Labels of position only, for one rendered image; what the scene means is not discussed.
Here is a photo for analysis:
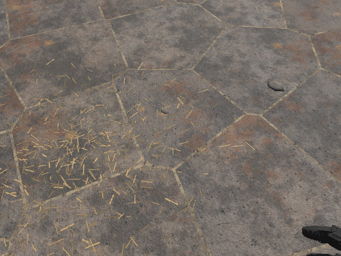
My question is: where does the robot right hand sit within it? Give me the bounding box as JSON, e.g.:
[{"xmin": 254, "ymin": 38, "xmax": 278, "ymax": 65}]
[{"xmin": 302, "ymin": 225, "xmax": 341, "ymax": 256}]

